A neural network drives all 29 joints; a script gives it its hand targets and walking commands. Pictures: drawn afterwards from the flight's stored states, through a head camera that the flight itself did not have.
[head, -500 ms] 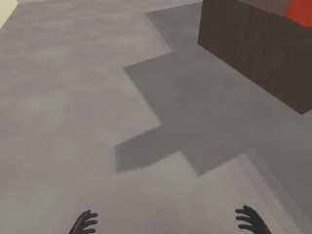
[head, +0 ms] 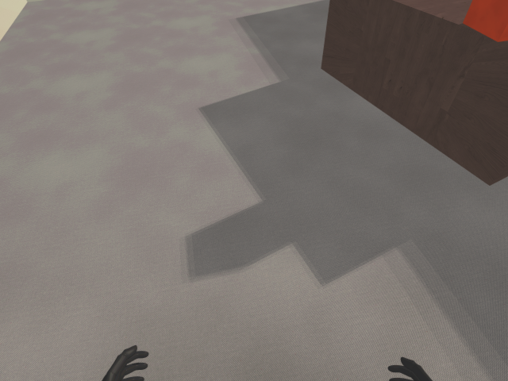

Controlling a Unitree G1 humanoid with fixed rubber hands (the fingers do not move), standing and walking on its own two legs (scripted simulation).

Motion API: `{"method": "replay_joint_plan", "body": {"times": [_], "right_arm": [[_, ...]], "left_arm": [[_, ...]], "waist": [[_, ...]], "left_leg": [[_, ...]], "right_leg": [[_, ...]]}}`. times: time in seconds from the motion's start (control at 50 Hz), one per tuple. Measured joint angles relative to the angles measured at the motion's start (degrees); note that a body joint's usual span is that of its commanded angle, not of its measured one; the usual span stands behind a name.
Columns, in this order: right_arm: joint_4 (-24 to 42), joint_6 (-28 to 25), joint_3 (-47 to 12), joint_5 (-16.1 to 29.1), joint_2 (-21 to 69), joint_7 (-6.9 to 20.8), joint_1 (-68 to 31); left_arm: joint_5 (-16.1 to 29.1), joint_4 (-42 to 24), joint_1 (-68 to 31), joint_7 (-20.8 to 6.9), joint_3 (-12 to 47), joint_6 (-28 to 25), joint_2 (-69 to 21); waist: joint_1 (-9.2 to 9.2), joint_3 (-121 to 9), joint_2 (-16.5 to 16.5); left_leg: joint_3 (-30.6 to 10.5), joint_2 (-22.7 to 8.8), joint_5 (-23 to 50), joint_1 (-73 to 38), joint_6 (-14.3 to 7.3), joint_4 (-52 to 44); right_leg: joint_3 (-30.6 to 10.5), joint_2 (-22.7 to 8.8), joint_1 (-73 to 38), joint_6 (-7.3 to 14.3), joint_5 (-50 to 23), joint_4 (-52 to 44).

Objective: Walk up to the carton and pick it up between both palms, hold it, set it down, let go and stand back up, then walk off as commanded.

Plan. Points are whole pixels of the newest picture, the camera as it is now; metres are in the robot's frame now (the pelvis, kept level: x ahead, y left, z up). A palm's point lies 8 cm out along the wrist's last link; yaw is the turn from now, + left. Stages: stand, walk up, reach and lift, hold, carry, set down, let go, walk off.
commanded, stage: stand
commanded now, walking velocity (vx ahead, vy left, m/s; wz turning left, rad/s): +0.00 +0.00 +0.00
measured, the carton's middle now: out of the picture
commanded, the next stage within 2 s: none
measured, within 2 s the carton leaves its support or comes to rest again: neither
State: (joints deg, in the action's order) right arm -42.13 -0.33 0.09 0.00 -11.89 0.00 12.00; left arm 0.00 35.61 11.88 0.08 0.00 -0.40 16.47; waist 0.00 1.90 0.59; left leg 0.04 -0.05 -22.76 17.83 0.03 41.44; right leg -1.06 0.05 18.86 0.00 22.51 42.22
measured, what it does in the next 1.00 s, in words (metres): stands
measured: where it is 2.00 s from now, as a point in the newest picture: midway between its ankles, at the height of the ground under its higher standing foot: outside the picture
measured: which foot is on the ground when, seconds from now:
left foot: down 0.00-1.00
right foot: down 0.00-1.00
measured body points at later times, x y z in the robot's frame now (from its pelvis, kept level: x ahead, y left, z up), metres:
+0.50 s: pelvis +0.00 +0.00 +0.00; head +0.01 +0.00 +0.45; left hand +0.15 +0.26 -0.10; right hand +0.12 -0.24 -0.12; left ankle -0.01 +0.12 -0.71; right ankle +0.00 -0.12 -0.71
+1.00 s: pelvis +0.00 +0.00 +0.00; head +0.01 +0.00 +0.45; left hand +0.13 +0.27 -0.11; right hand +0.11 -0.24 -0.13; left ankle -0.01 +0.12 -0.72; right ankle +0.00 -0.12 -0.71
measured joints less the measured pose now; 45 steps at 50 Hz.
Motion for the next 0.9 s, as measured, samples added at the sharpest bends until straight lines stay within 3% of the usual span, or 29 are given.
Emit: {"method": "replay_joint_plan", "body": {"times": [0.9], "right_arm": [[-5.96,0.00,0.00,0.00,0.00,0.00,-1.18]], "left_arm": [[0.00,5.67,0.00,0.00,0.00,-0.61,0.30]], "waist": [[0.00,0.00,-0.01]], "left_leg": [[0.00,0.00,0.00,0.00,0.00,0.00]], "right_leg": [[-0.01,0.00,0.00,0.00,-0.05,-0.01]]}}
